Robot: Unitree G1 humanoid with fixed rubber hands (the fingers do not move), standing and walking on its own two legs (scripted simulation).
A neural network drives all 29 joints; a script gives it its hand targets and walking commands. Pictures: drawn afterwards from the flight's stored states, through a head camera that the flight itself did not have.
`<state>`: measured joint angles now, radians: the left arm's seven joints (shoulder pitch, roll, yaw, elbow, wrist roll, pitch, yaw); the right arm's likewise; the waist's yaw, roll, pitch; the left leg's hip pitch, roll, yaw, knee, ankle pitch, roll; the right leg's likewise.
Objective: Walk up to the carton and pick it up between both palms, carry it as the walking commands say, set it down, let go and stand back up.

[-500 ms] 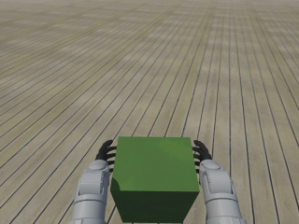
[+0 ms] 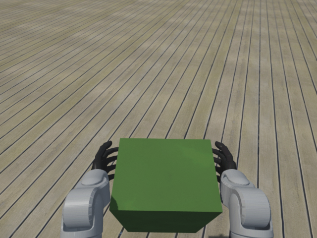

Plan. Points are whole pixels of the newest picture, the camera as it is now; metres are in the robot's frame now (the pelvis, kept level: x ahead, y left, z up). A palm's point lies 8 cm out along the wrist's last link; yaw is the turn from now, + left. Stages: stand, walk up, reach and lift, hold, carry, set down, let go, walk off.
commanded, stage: carry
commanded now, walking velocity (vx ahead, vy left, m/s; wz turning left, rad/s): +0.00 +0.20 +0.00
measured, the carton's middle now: (163, 192) +0.26 +0.01 +0.02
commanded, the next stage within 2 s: none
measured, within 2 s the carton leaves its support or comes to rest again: neither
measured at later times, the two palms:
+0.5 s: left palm (83, 191) +0.21 +0.17 +0.11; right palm (225, 196) +0.21 -0.11 +0.10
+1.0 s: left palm (15, 212) +0.17 +0.29 +0.10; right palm (164, 217) +0.17 +0.01 +0.09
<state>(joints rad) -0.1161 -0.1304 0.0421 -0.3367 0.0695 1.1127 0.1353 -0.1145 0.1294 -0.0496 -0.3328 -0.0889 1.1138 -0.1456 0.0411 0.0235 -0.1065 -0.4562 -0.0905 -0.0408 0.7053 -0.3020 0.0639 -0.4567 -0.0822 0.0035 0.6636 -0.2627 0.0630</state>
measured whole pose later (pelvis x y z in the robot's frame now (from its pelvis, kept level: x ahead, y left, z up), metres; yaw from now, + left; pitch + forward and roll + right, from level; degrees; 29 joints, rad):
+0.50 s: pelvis -0.03 +0.03 +0.02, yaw +0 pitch +4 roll +2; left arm -0.02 -0.13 0.01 -0.43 0.04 1.18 0.16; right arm -0.05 0.13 -0.02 -0.42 -0.05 1.21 -0.18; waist 0.00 0.00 -0.14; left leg -0.58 0.00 0.06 0.99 -0.36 -0.04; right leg -0.35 -0.11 -0.13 0.55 -0.27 0.00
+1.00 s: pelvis -0.07 +0.15 +0.01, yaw +1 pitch +5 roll +1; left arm -0.02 -0.13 0.00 -0.43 0.04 1.16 0.15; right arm -0.01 0.13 -0.02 -0.45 -0.05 1.17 -0.18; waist 0.01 0.02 -0.13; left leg -0.51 -0.03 0.11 0.77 -0.40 0.02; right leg -0.38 -0.07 -0.15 0.63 -0.33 -0.03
